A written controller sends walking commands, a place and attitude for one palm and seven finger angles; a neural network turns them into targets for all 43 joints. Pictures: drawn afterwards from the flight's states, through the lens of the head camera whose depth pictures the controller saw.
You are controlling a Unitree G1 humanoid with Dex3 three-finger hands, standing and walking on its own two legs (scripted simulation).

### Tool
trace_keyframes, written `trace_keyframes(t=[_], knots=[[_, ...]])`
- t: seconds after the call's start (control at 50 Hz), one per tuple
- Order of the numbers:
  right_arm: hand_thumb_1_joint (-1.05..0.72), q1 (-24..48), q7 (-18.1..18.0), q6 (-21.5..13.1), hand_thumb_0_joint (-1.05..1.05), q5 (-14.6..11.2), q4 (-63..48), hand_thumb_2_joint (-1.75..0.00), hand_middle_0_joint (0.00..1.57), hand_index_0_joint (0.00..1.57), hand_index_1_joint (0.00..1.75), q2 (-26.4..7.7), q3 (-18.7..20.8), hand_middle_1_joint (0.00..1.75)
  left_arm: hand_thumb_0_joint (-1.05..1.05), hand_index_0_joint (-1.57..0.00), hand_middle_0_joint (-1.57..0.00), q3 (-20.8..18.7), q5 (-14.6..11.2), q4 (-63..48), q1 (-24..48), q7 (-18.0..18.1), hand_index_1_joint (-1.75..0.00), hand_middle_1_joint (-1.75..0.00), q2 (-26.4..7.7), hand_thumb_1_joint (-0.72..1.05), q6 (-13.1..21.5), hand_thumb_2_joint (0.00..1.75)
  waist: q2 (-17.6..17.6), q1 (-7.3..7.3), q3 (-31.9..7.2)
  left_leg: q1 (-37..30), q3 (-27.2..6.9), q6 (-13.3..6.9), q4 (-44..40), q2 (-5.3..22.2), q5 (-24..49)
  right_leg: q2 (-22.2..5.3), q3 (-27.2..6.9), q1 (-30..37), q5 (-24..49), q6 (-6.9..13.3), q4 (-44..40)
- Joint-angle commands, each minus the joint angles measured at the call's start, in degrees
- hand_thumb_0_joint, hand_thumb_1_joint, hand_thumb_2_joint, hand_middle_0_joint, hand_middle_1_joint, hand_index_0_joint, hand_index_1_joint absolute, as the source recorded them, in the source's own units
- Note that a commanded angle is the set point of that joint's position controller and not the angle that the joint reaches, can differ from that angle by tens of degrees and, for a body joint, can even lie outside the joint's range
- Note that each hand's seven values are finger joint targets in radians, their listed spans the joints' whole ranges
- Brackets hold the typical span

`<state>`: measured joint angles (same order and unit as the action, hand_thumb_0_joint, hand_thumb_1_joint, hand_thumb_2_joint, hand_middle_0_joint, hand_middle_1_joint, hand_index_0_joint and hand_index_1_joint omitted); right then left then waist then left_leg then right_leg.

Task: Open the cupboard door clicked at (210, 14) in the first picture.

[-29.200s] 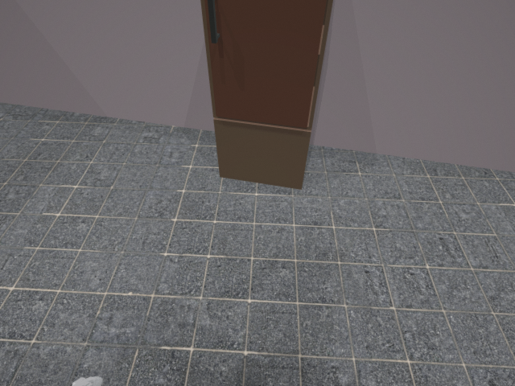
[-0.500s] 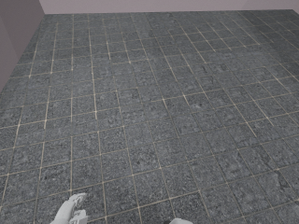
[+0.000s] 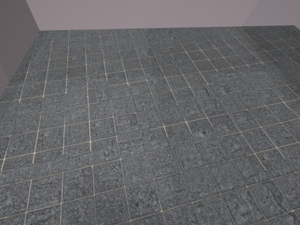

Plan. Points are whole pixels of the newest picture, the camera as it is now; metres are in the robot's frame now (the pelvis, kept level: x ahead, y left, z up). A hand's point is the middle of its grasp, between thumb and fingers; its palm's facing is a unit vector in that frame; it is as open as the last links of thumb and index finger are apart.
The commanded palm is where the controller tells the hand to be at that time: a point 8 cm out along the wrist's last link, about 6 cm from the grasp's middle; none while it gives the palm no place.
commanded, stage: turn to face it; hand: left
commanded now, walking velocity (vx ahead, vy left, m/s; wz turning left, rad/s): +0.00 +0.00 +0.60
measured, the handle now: out of the picture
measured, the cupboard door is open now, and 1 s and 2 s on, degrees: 39 39 39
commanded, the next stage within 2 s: none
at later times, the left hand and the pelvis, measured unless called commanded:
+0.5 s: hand (81, 218) +0.16 +0.22 -0.17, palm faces +0.32 -0.91 -0.25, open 7.4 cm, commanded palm none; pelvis +0.13 -0.01 -0.01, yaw +18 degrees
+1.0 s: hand out of the picture +0.08 +0.15 -0.19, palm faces +0.63 -0.74 -0.24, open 7.4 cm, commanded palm none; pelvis +0.18 -0.03 -0.02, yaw +38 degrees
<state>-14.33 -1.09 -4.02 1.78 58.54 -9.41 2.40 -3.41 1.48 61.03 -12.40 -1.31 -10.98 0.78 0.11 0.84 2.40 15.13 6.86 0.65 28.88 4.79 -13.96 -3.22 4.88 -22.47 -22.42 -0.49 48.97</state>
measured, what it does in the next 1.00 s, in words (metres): walks ahead, turning left: right foot, then left foot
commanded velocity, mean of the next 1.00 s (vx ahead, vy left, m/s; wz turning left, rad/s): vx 0.00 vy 0.00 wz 0.60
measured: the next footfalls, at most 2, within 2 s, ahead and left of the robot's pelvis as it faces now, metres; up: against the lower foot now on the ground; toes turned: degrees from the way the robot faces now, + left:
right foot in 0.06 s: +0.10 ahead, -0.14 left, +0.00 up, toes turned -3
left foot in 0.30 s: +0.13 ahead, +0.12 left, +0.00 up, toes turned +21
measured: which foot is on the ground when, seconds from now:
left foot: down 0.00-0.06, up 0.08-0.28, down 0.30-0.60, up 0.62-0.92, down 0.94-1.00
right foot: up 0.00-0.04, down 0.06-0.30, up 0.32-0.58, down 0.60-0.94, up 0.96-1.00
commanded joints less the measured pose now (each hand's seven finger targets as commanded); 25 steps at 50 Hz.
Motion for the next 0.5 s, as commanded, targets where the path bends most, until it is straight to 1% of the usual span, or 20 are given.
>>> trace_keyframes(t=[0.0,0.02,0.04,0.06,0.08,0.1,0.12,0.14,0.18,0.22,0.24,0.26,0.28,0.3,0.32,0.34,0.38,0.4,0.44,0.48], knots=[[-0.9,-2.1,-0.2,1.5,0.0,-0.9,-0.6,-0.9,0.2,0.2,0.3,-8.3,1.4,0.3,0.0,-0.2,-0.2,-0.3,-0.3,-1.8,-6.4,0.6,-0.3,-0.3,-3.4,0.9,2.1,0.9,-1.3,-2.84,-5.1,5.2,-7.3,-3.3,-3.0,4.8,8.0,-0.2,0.6,17.5,13.5,-1.1,-22.8],[-0.9,-0.9,0.3,1.9,0.0,-1.3,-1.3,-0.9,0.2,0.2,0.3,-6.0,1.0,0.3,0.0,-0.2,-0.2,-1.1,0.0,-1.7,-7.4,1.3,-0.3,-0.3,-7.2,0.9,2.2,0.9,6.6,-3.5,-4.1,11.8,-3.1,-0.4,2.4,-0.1,-3.4,-9.6,-9.2,20.7,13.9,1.4,-28.0],[-0.9,-1.1,0.7,2.6,0.0,-1.0,-2.3,-0.9,0.2,0.2,0.3,-4.4,0.7,0.3,0.0,-0.2,-0.2,-2.1,0.0,-1.9,-8.0,1.6,-0.3,-0.3,-12.2,0.9,1.8,0.9,14.3,-3.61,-3.8,14.4,0.4,1.5,10.5,-3.3,-14.1,-20.2,-17.6,20.0,12.8,6.3,-33.2],[-0.9,-0.5,1.0,3.1,0.0,-0.9,-2.8,-0.9,0.2,0.2,0.3,-4.2,0.9,0.3,0.0,-0.2,-0.2,-2.3,0.1,-2.9,-7.6,1.7,-0.3,-0.3,-13.6,0.9,1.0,0.9,12.0,-4.26,-3.7,12.6,-1.0,1.1,18.6,-3.7,-20.3,-22.9,-18.0,16.2,9.9,8.9,-34.3],[-0.9,2.0,0.8,4.0,0.0,-1.0,-3.1,-0.9,0.2,0.2,0.3,-3.9,1.5,0.3,0.0,-0.2,-0.2,-2.6,0.2,-3.1,-6.0,2.3,-0.3,-0.3,-11.4,0.9,1.1,0.9,17.9,-4.39,-1.4,16.3,-2.0,1.3,27.0,-2.3,-20.4,-22.5,-18.1,15.9,17.0,9.8,-34.8],[-0.9,3.0,0.7,4.0,0.0,-1.0,-3.0,-0.9,0.2,0.2,0.3,-4.6,1.5,0.3,0.0,-0.2,-0.2,-2.2,0.1,-3.2,-4.8,2.6,-0.3,-0.3,-9.6,0.9,1.2,0.9,18.4,-3.87,1.3,19.4,-4.0,1.5,30.4,-0.6,-19.4,-21.9,-14.6,17.3,28.2,9.8,-32.4],[-0.9,3.5,0.9,4.0,0.0,-1.1,-2.9,-0.9,0.2,0.2,0.3,-4.0,1.4,0.3,0.0,-0.2,-0.2,-1.9,0.3,-3.4,-4.7,2.8,-0.3,-0.3,-8.2,0.9,1.2,0.9,14.8,-3.54,1.4,19.2,-4.0,1.8,29.3,-0.1,-19.2,-20.6,-9.5,18.6,37.7,9.1,-29.6],[-0.9,3.4,1.1,4.0,0.0,-1.2,-3.0,-0.9,0.2,0.2,0.3,-3.0,1.0,0.3,0.0,-0.2,-0.2,-2.1,0.3,-3.6,-4.4,2.9,-0.3,-0.3,-8.0,0.9,1.3,0.9,12.2,-3.04,-0.1,18.3,-3.2,2.1,24.8,-0.1,-18.8,-19.5,-4.9,21.1,45.7,8.1,-26.5],[-0.9,2.9,1.7,4.2,0.0,-1.3,-3.2,-0.9,0.2,0.2,0.3,-1.8,0.7,0.3,0.0,-0.2,-0.2,-2.4,0.2,-4.4,-3.4,3.0,-0.3,-0.3,-8.9,0.9,1.1,0.9,9.7,-2.29,-2.1,13.5,-0.1,2.1,13.6,-1.3,-13.2,-17.6,0.4,22.2,50.1,5.4,-22.2],[-0.9,-0.2,1.8,4.3,0.0,-0.9,-3.0,-0.9,0.2,0.2,0.3,-2.8,0.8,0.3,0.0,-0.2,-0.2,-2.7,-0.5,-5.7,-1.5,2.9,-0.3,-0.3,-10.0,0.9,1.0,0.9,8.4,-0.3,-4.1,5.2,3.4,1.8,3.4,-4.0,-1.2,-15.2,5.0,19.6,48.3,2.5,-16.3],[-0.9,-3.2,1.9,4.2,0.0,-0.6,-2.5,-0.9,0.2,0.2,0.3,-4.8,1.2,0.3,0.0,-0.2,-0.2,-2.5,-0.9,-6.4,-0.7,2.7,-0.3,-0.3,-10.1,0.9,0.8,0.9,5.6,1.51,-6.0,-2.4,3.0,0.9,-1.7,-3.8,6.8,-14.4,6.3,15.2,44.6,0.5,-10.7],[-0.9,-6.8,1.7,3.8,0.0,0.0,-2.6,-0.9,0.2,0.2,0.3,-9.7,2.5,0.3,0.0,-0.2,-0.2,-2.3,-1.2,-8.2,-0.8,2.4,-0.3,-0.3,-8.2,0.9,0.5,0.9,-5.8,3.12,-9.8,-12.4,-7.9,-3.2,-3.4,4.7,24.0,-10.0,8.0,5.5,28.4,-2.7,-0.5],[-0.9,-10.6,1.3,3.8,0.0,0.0,-2.8,-0.9,0.2,0.2,0.3,-15.3,3.8,0.3,0.0,-0.2,-0.2,-1.1,-1.5,-10.8,1.8,2.4,-0.3,-0.3,-5.0,0.9,0.1,0.9,-19.4,5.18,-11.3,-18.3,-27.1,-12.5,-4.6,19.3,49.5,-3.0,5.3,-7.7,-14.2,-5.2,13.3],[-0.9,-12.5,0.7,4.2,0.0,0.0,-2.2,-0.9,0.2,0.2,0.3,-16.8,4.1,0.3,0.0,-0.2,-0.2,-1.2,-0.8,-12.7,5.7,2.9,-0.3,-0.3,-6.2,0.9,-0.7,0.9,-9.1,6.18,-11.9,-16.7,-28.0,-15.2,-4.1,21.2,45.6,-2.1,-2.3,-9.2,-16.9,-4.2,18.6],[-0.9,-10.7,-0.1,3.8,0.0,0.1,-2.6,-0.9,0.2,0.2,0.3,-16.4,4.1,0.3,0.0,-0.2,-0.2,-1.2,-0.8,-12.8,8.1,3.0,-0.3,-0.3,-4.6,0.9,-1.0,0.9,-11.2,5.23,-9.2,-15.2,-27.9,-14.5,-4.0,19.0,44.6,-2.6,-3.7,-13.2,-14.1,-4.3,20.1],[-0.9,-8.2,-0.5,3.8,0.0,-0.1,-3.3,-0.9,0.2,0.2,0.3,-14.8,3.7,0.3,0.0,-0.2,-0.2,-1.3,-0.8,-12.3,8.4,2.9,-0.3,-0.3,-5.1,0.9,-1.2,0.9,-12.6,4.24,-7.2,-12.2,-25.4,-12.9,-4.5,17.0,42.9,-3.2,-5.4,-12.9,-10.2,-4.4,19.9],[-0.9,-2.8,-0.7,3.7,0.0,-0.1,-5.0,-0.9,0.2,0.2,0.3,-13.1,3.0,0.3,0.0,-0.2,-0.2,-1.3,-0.9,-11.3,6.7,2.2,-0.3,-0.3,-5.0,0.9,-1.8,0.9,-10.9,1.53,-4.7,-9.1,-19.2,-10.2,-5.0,12.7,39.1,-2.6,-4.8,-10.4,-5.5,-4.8,14.8],[-0.9,-1.9,-0.7,3.8,0.0,0.0,-5.6,-0.9,0.2,0.2,0.3,-13.5,3.1,0.3,0.0,-0.2,-0.2,-1.4,-1.0,-11.1,6.4,2.1,-0.3,-0.3,-5.1,0.9,-2.0,0.9,-10.4,1.25,-5.0,-8.4,-18.3,-9.7,-5.1,11.5,38.0,-1.7,-4.2,-8.5,-4.9,-4.8,11.8],[-0.9,0.2,-0.4,4.2,0.0,0.1,-6.5,-0.9,0.2,0.2,0.3,-14.5,3.5,0.3,0.0,-0.2,-0.2,-1.4,-1.0,-11.4,5.6,1.9,-0.3,-0.3,-5.1,0.9,-2.3,0.9,-10.0,0.7,-5.4,-5.0,-17.3,-9.1,-5.9,10.2,30.2,-0.5,-3.2,-3.4,-4.3,-4.4,4.4],[-0.9,2.5,-0.1,4.8,0.0,0.1,-7.5,-0.9,0.2,0.2,0.3,-15.0,3.9,0.3,0.0,-0.2,-0.2,-1.4,-0.9,-11.6,4.1,1.8,-0.3,-0.3,-5.3,0.9,-2.1,0.9,-9.7,-0.02,-4.4,-1.6,-18.7,-8.6,-6.1,9.1,23.4,1.3,-1.8,1.0,-2.7,-4.0,-3.0]])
